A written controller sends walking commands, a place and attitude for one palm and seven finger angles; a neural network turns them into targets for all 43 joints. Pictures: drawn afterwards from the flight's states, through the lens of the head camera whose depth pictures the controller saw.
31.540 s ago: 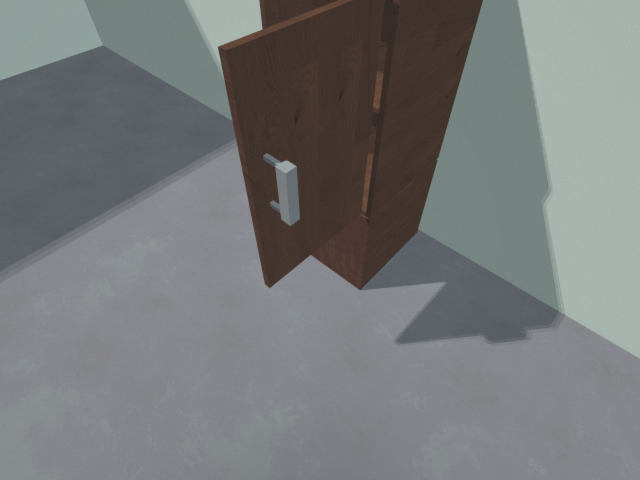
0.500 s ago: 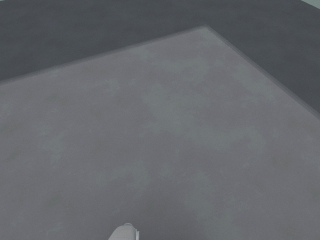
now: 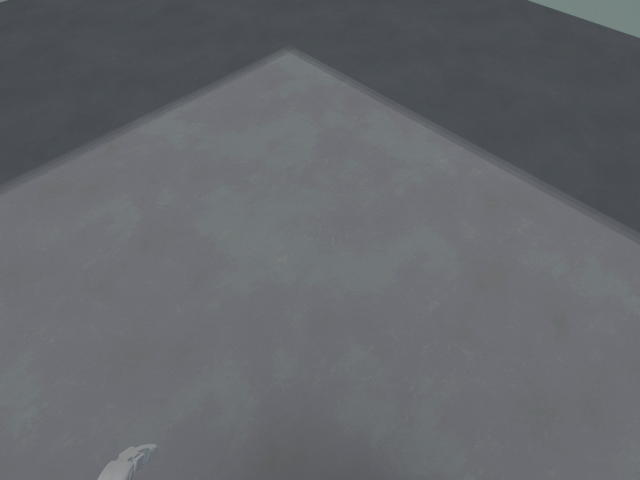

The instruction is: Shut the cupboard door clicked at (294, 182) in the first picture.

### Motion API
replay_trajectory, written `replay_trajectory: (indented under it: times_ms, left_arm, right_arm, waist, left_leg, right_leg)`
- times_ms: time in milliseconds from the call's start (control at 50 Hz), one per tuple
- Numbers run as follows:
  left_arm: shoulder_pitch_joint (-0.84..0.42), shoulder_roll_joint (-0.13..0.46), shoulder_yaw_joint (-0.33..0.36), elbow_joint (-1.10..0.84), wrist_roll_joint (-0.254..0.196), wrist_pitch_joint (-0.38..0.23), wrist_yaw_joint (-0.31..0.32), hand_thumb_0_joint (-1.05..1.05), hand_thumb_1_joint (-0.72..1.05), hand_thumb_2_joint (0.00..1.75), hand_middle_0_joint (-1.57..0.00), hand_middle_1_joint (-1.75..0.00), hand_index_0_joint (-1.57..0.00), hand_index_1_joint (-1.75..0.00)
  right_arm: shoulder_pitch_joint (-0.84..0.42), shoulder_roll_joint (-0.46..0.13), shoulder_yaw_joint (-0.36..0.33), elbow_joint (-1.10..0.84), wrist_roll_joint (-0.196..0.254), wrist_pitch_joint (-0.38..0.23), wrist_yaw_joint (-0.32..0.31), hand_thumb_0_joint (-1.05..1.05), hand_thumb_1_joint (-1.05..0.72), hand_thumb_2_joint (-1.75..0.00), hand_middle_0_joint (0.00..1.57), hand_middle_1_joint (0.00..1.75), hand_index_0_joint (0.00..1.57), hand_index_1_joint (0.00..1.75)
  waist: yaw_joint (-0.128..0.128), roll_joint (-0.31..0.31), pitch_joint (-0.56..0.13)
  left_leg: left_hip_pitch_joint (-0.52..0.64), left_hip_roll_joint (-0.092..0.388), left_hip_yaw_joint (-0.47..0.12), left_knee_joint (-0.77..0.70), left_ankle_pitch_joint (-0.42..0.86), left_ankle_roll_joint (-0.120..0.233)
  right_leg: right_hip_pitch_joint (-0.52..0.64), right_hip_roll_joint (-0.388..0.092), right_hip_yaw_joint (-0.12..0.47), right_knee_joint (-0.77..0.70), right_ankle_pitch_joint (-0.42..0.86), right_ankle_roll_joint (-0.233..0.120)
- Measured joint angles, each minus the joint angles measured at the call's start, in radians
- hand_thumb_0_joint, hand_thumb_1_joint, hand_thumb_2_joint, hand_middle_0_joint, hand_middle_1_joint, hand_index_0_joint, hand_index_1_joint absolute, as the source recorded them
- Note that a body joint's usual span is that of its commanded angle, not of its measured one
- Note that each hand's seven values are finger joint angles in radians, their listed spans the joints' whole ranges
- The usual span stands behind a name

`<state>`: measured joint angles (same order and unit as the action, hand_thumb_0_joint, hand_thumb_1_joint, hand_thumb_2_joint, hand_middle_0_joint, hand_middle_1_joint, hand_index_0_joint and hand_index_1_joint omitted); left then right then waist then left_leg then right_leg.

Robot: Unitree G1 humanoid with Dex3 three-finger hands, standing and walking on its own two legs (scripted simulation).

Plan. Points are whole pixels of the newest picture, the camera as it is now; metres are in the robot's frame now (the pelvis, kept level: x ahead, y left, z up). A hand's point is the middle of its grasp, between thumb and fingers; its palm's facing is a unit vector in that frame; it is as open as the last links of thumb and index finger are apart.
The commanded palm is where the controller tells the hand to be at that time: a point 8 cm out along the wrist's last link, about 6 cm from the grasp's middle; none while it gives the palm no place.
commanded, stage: turn to face it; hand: left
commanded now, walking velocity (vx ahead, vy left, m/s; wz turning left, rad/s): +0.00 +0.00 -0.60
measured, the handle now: out of the picture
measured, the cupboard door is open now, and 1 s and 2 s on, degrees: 55 55 55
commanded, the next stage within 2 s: none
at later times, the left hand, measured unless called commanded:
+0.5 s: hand (200, 416) +0.21 +0.19 -0.14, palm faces -0.29 -0.93 -0.20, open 7.4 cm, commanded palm none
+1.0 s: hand (242, 389) +0.26 +0.14 -0.17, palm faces -0.54 -0.81 -0.21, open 7.4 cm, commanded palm none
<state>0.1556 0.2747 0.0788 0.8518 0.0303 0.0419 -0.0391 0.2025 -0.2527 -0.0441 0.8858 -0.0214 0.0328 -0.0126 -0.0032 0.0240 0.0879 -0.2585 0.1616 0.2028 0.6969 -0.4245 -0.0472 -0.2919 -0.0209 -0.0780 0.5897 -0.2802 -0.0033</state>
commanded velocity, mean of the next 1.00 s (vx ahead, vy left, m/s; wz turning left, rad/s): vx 0.00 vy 0.00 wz -0.60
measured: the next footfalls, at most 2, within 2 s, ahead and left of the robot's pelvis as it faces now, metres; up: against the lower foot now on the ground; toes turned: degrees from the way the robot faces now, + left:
left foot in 0.28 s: +0.12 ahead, +0.14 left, +0.00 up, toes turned -6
right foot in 0.62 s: +0.03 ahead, -0.11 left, +0.00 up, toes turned -26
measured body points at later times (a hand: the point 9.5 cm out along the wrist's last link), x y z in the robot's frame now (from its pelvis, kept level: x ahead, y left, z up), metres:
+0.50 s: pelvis +0.05 +0.03 +0.02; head +0.10 +0.03 +0.46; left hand +0.23 +0.24 -0.13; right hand +0.03 -0.23 -0.12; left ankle +0.08 +0.15 -0.72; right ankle -0.02 -0.09 -0.67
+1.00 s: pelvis +0.08 +0.01 +0.00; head +0.14 +0.00 +0.45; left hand +0.29 +0.19 -0.15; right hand +0.02 -0.26 -0.12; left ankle +0.15 +0.11 -0.73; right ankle -0.01 -0.08 -0.70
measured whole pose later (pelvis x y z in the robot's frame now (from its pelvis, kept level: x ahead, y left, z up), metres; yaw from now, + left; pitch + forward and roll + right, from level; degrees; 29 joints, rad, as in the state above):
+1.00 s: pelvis +0.08 +0.01 +0.00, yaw -35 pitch +2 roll +0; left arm 0.20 0.26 0.07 0.89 0.02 0.08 -0.02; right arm 0.17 -0.23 -0.01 0.84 -0.02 0.01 -0.02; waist 0.01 -0.05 0.07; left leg -0.33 0.05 0.06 0.60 -0.30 -0.01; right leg -0.37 0.05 0.09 0.78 -0.47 0.01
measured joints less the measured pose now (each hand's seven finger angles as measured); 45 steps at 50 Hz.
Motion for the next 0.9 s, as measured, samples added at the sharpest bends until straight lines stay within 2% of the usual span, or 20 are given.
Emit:
replay_trajectory:
  times_ms: [60,80,120,180,220,260,280,300,340,380,420,480,560,600,620,640,680,740,800,900]
  left_arm:
    - [-0.009,-0.020,-0.014,-0.001,-0.004,-0.019,0.019,0.00,0.90,0.90,-0.20,-0.30,-0.20,-0.30]
    - [-0.006,-0.024,-0.016,-0.002,-0.006,-0.018,0.026,0.00,0.90,0.90,-0.20,-0.30,-0.20,-0.30]
    - [0.002,-0.029,-0.020,-0.001,-0.005,-0.010,0.034,0.00,0.90,0.90,-0.20,-0.30,-0.20,-0.30]
    - [0.012,-0.028,-0.024,0.008,-0.001,0.001,0.034,0.00,0.90,0.90,-0.20,-0.30,-0.20,-0.30]
    - [0.017,-0.027,-0.025,0.015,0.000,0.008,0.031,0.00,0.90,0.90,-0.20,-0.30,-0.20,-0.30]
    - [0.023,-0.025,-0.023,0.020,-0.003,0.016,0.028,0.00,0.90,0.90,-0.20,-0.30,-0.21,-0.30]
    - [0.028,-0.026,-0.022,0.020,-0.007,0.022,0.026,0.00,0.90,0.90,-0.20,-0.30,-0.21,-0.30]
    - [0.025,-0.022,-0.019,0.024,-0.011,0.029,0.024,0.01,0.90,0.90,-0.20,-0.30,-0.21,-0.30]
    - [0.016,-0.012,-0.012,0.031,-0.011,0.038,0.020,0.01,0.90,0.90,-0.20,-0.30,-0.21,-0.30]
    - [0.004,-0.006,-0.005,0.035,-0.010,0.041,0.012,0.01,0.90,0.90,-0.20,-0.30,-0.20,-0.30]
    - [-0.008,-0.005,-0.001,0.028,-0.011,0.043,0.003,0.01,0.90,0.90,-0.20,-0.30,-0.20,-0.30]
    - [-0.020,-0.010,-0.001,0.014,-0.011,0.044,-0.004,0.01,0.90,0.90,-0.20,-0.30,-0.20,-0.30]
    - [-0.033,-0.018,-0.005,0.002,-0.010,0.039,-0.007,0.01,0.90,0.90,-0.20,-0.30,-0.20,-0.30]
    - [-0.031,-0.019,-0.010,-0.007,-0.008,0.029,-0.008,0.01,0.90,0.90,-0.20,-0.30,-0.20,-0.30]
    - [-0.025,-0.013,-0.013,-0.016,-0.006,0.019,-0.007,0.01,0.90,0.90,-0.20,-0.30,-0.20,-0.30]
    - [-0.027,-0.020,-0.014,-0.012,-0.004,0.008,0.000,0.01,0.90,0.90,-0.20,-0.30,-0.20,-0.30]
    - [-0.024,-0.039,-0.023,-0.007,-0.006,0.000,0.012,0.00,0.90,0.90,-0.20,-0.30,-0.20,-0.30]
    - [-0.003,-0.054,-0.029,0.000,-0.006,0.003,0.027,0.00,0.90,0.90,-0.20,-0.30,-0.20,-0.30]
    - [0.016,-0.053,-0.031,0.011,-0.003,0.006,0.031,0.00,0.90,0.90,-0.20,-0.30,-0.20,-0.30]
    - [0.038,-0.043,-0.026,0.026,-0.001,0.013,0.026,0.01,0.90,0.90,-0.20,-0.30,-0.21,-0.30]
  right_arm:
    - [-0.012,-0.034,-0.009,0.022,0.008,0.029,-0.013,0.00,-0.90,-0.90,0.20,0.30,0.20,0.30]
    - [-0.016,-0.038,-0.009,0.026,0.009,0.032,-0.016,0.00,-0.90,-0.90,0.20,0.30,0.20,0.30]
    - [-0.022,-0.037,-0.007,0.024,0.010,0.031,-0.014,0.01,-0.90,-0.90,0.20,0.30,0.20,0.30]
    - [-0.025,-0.023,0.001,0.006,0.012,0.023,-0.008,0.01,-0.91,-0.90,0.20,0.30,0.19,0.30]
    - [-0.026,-0.012,0.007,-0.007,0.014,0.015,-0.005,0.01,-0.91,-0.90,0.20,0.30,0.19,0.30]
    - [-0.022,-0.002,0.014,-0.019,0.014,0.003,-0.004,0.01,-0.90,-0.90,0.20,0.30,0.19,0.30]
    - [-0.014,-0.003,0.018,-0.028,0.012,-0.007,-0.002,0.00,-0.90,-0.90,0.20,0.30,0.19,0.30]
    - [-0.011,0.004,0.020,-0.029,0.007,-0.016,-0.003,0.00,-0.90,-0.90,0.20,0.30,0.20,0.30]
    - [-0.006,0.022,0.033,-0.031,-0.003,-0.024,-0.004,0.00,-0.90,-0.90,0.20,0.30,0.20,0.30]
    - [0.008,0.036,0.042,-0.034,-0.009,-0.025,-0.006,0.00,-0.90,-0.90,0.20,0.30,0.20,0.30]
    - [0.018,0.043,0.047,-0.031,-0.013,-0.022,-0.008,0.00,-0.90,-0.90,0.20,0.30,0.20,0.30]
    - [0.029,0.044,0.044,-0.021,-0.013,-0.017,-0.008,0.00,-0.90,-0.90,0.20,0.30,0.20,0.30]
    - [0.037,0.031,0.030,-0.008,-0.011,-0.010,-0.002,0.00,-0.90,-0.90,0.21,0.30,0.20,0.30]
    - [0.046,0.019,0.020,-0.003,-0.007,-0.004,0.002,0.00,-0.90,-0.90,0.21,0.30,0.20,0.30]
    - [0.054,0.015,0.015,-0.004,-0.002,0.001,0.004,0.00,-0.90,-0.90,0.21,0.30,0.20,0.30]
    - [0.047,0.003,0.009,0.003,0.001,0.010,0.004,0.00,-0.90,-0.90,0.21,0.30,0.20,0.30]
    - [0.025,-0.019,-0.002,0.017,0.005,0.034,-0.004,0.00,-0.90,-0.90,0.20,0.30,0.20,0.30]
    - [-0.004,-0.027,-0.007,0.021,0.005,0.039,-0.008,0.01,-0.90,-0.90,0.20,0.30,0.20,0.30]
    - [-0.018,-0.017,-0.002,0.004,0.008,0.028,-0.005,0.01,-0.90,-0.90,0.20,0.30,0.20,0.30]
    - [-0.041,0.005,0.007,-0.026,0.014,0.012,-0.003,0.00,-0.90,-0.90,0.20,0.30,0.20,0.30]
  waist:
    - [-0.006,0.029,0.016]
    - [-0.006,0.027,0.019]
    - [-0.009,0.012,0.020]
    - [-0.010,-0.019,0.013]
    - [-0.008,-0.036,0.009]
    - [-0.006,-0.050,0.002]
    - [-0.007,-0.044,-0.009]
    - [-0.009,-0.053,-0.011]
    - [-0.005,-0.066,-0.008]
    - [-0.007,-0.064,-0.003]
    - [-0.005,-0.055,0.003]
    - [-0.005,-0.034,0.008]
    - [-0.017,-0.007,0.010]
    - [-0.020,0.004,0.005]
    - [-0.018,-0.006,-0.005]
    - [-0.018,0.009,-0.002]
    - [-0.020,0.035,0.007]
    - [-0.018,0.029,0.008]
    - [-0.014,-0.001,0.003]
    - [0.004,-0.043,-0.006]
  left_leg:
    - [-0.118,-0.047,-0.119,0.296,-0.125,-0.017]
    - [-0.149,-0.062,-0.137,0.359,-0.118,-0.022]
    - [-0.189,-0.078,-0.150,0.387,-0.087,-0.031]
    - [-0.194,-0.091,-0.152,0.267,-0.045,-0.038]
    - [-0.171,-0.099,-0.154,0.145,-0.008,-0.036]
    - [-0.122,-0.108,-0.154,-0.009,0.080,-0.032]
    - [-0.095,-0.102,-0.161,-0.092,0.136,-0.018]
    - [-0.097,-0.102,-0.152,-0.088,0.147,0.004]
    - [-0.091,-0.089,-0.124,-0.066,0.126,0.036]
    - [-0.064,-0.072,-0.106,-0.091,0.123,0.045]
    - [-0.034,-0.054,-0.087,-0.133,0.139,0.040]
    - [0.000,-0.028,-0.054,-0.172,0.151,0.033]
    - [0.015,0.004,-0.007,-0.154,0.129,0.015]
    - [0.006,0.020,0.012,-0.103,0.097,0.000]
    - [-0.012,0.019,0.021,-0.055,0.073,-0.006]
    - [-0.043,0.020,-0.011,0.028,-0.003,-0.011]
    - [-0.120,-0.016,-0.103,0.226,-0.088,-0.017]
    - [-0.197,-0.059,-0.149,0.377,-0.048,-0.029]
    - [-0.208,-0.082,-0.153,0.314,-0.016,-0.038]
    - [-0.141,-0.115,-0.164,0.065,0.027,-0.033]
  right_leg:
    - [-0.013,0.021,0.022,0.039,-0.063,-0.013]
    - [-0.007,0.023,0.035,0.027,-0.059,-0.012]
    - [0.008,0.025,0.061,-0.008,-0.039,-0.006]
    - [0.023,0.022,0.100,-0.040,-0.024,-0.001]
    - [0.024,0.022,0.126,-0.040,-0.027,0.009]
    - [0.016,0.026,0.153,-0.015,-0.044,0.023]
    - [0.003,0.037,0.162,0.011,-0.059,0.030]
    - [-0.021,0.039,0.167,0.068,-0.113,0.029]
    - [-0.086,0.047,0.151,0.263,-0.238,0.028]
    - [-0.136,0.045,0.108,0.425,-0.265,0.035]
    - [-0.155,0.032,0.067,0.472,-0.252,0.044]
    - [-0.141,0.016,0.028,0.399,-0.225,0.048]
    - [-0.076,0.009,0.002,0.214,-0.174,0.036]
    - [-0.013,0.011,-0.008,0.064,-0.070,0.022]
    - [0.016,0.004,0.003,-0.007,-0.018,-0.007]
    - [0.006,0.013,0.008,0.010,-0.029,-0.026]
    - [-0.003,0.028,0.019,0.034,-0.057,-0.031]
    - [0.014,0.036,0.055,-0.017,-0.033,-0.022]
    - [0.027,0.036,0.093,-0.062,-0.006,-0.022]
    - [0.016,0.048,0.157,-0.062,-0.006,-0.008]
